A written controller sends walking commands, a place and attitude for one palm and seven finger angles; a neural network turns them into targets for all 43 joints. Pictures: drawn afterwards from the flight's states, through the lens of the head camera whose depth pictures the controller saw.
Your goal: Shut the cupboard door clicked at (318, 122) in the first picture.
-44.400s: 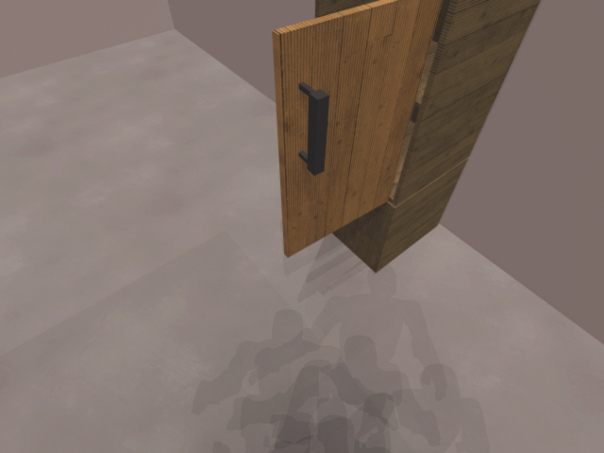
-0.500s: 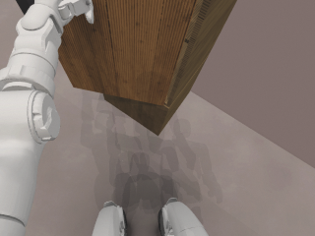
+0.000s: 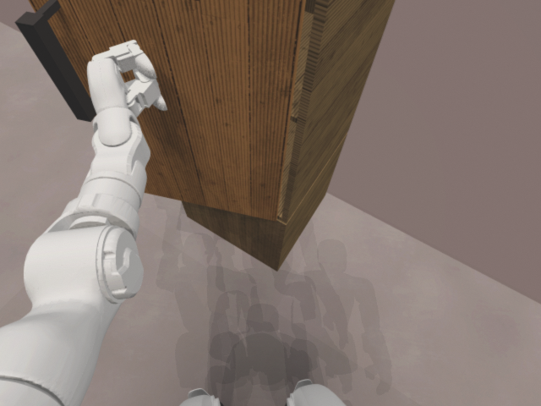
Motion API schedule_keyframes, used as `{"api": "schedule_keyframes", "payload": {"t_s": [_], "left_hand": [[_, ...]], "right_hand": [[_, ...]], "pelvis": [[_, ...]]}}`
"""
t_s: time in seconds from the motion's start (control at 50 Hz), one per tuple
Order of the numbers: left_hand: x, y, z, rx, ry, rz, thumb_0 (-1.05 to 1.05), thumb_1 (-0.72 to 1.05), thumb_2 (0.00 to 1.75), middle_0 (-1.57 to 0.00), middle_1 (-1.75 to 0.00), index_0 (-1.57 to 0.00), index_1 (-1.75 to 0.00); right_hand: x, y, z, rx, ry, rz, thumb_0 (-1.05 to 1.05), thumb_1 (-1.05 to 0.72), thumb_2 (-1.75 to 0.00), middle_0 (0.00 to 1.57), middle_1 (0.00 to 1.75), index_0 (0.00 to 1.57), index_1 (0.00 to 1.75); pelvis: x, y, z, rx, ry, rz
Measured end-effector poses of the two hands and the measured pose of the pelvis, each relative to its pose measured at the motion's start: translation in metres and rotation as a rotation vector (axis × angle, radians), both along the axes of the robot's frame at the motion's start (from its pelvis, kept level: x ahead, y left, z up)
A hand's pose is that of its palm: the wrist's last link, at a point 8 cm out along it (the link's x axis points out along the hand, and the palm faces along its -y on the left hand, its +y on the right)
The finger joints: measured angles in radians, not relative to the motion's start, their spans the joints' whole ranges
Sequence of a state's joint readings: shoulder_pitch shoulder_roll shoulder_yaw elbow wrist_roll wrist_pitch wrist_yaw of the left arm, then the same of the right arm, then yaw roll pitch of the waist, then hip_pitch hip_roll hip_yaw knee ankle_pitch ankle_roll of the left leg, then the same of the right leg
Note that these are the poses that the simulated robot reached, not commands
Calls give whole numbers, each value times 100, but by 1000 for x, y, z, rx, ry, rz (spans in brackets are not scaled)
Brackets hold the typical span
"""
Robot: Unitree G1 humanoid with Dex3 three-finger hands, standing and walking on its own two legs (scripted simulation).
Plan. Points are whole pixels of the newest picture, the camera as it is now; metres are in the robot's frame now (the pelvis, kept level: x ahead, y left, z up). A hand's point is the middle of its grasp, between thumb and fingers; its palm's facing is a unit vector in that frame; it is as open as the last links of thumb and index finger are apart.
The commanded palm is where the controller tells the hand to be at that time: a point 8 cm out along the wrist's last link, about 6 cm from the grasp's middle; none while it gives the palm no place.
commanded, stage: pull the fist back off the door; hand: left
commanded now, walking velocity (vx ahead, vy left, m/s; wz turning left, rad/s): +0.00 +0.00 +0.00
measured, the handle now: (70, 65) +0.63 +0.21 +0.12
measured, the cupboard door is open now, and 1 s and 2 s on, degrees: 19 19 19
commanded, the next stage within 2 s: draw the hand back to the body in 0.32 s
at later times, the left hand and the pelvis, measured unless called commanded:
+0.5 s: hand (157, 115) +0.49 +0.08 +0.13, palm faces +0.11 -0.99 +0.00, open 3.1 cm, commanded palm +0.44 +0.14 +0.13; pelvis +0.00 +0.00 +0.01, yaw +2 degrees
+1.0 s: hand (63, 213) +0.34 +0.16 +0.17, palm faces +0.11 -0.99 -0.06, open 3.1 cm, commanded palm +0.29 +0.22 +0.17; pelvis -0.01 +0.01 +0.03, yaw +1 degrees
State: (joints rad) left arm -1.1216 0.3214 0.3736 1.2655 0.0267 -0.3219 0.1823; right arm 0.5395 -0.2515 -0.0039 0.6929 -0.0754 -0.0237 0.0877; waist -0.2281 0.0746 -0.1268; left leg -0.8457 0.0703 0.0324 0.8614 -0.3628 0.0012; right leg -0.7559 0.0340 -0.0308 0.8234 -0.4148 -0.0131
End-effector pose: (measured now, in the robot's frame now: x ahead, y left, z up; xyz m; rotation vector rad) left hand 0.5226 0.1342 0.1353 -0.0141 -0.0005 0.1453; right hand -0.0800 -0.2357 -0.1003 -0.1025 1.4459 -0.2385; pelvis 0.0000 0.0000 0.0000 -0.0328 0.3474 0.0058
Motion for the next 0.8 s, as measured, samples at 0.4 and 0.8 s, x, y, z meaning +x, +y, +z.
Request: {"api": "schedule_keyframes", "payload": {"t_s": [0.4, 0.8], "left_hand": [[-61, -1, -7, 30, -32, -49, 2, 90, 90, -130, -151, -131, -150], [-149, 70, 8, 15, -73, 8, 2, 90, 90, -130, -150, -130, -150]], "right_hand": [[150, -26, 0, -50, -337, 136, 0, -91, -90, 20, 30, 20, 30], [130, -17, 10, -30, -362, 80, 1, -91, -90, 20, 30, 20, 30]], "pelvis": [[4, -4, 8, 18, -110, 32], [2, -3, 25, 22, -236, 6]]}}
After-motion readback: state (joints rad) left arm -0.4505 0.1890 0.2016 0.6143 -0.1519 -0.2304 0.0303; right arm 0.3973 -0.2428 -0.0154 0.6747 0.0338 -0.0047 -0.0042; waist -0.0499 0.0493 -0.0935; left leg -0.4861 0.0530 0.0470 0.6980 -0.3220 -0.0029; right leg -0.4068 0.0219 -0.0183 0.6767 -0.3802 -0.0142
